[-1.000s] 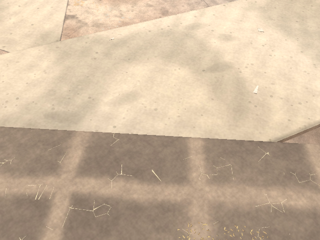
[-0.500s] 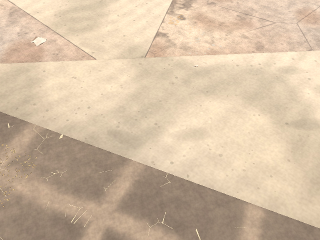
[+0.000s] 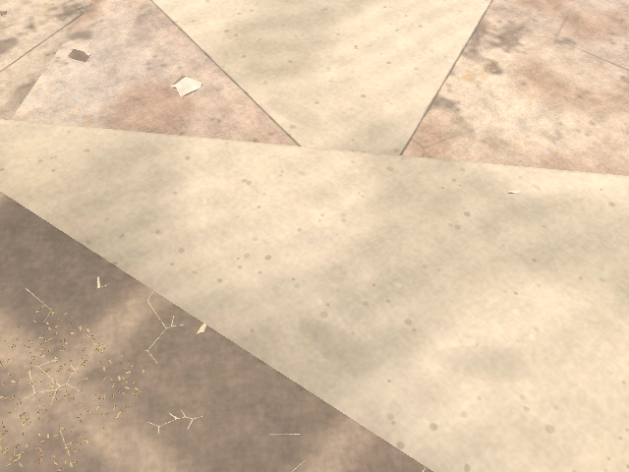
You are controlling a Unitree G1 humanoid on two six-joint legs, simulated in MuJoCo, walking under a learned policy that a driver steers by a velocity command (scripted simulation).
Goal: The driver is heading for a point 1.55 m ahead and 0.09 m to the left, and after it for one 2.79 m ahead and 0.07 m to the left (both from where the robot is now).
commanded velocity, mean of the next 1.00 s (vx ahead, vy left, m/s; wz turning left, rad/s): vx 0.37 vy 0.00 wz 0.40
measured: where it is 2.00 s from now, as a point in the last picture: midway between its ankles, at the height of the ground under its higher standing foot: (264, 450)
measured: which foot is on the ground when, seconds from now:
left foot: down 0.00-0.18, up 0.20-0.66, down 0.68-1.00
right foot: up 0.00-0.14, down 0.16-0.68, up 0.70-1.00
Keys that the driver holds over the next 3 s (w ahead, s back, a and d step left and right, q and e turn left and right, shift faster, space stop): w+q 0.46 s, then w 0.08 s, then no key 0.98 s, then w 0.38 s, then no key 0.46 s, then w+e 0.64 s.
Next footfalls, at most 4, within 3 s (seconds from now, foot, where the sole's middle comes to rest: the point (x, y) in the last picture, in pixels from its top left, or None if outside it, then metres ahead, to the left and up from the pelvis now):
0.16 right None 0.29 -0.12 -0.78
0.68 left None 0.48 0.16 -0.78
1.12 right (307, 448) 0.53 0.00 -0.78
1.94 right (284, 392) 0.66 0.05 -0.78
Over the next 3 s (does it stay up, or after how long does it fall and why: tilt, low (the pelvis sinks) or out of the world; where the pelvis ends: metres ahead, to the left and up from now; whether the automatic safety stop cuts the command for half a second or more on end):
stays up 0.90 0.09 -0.08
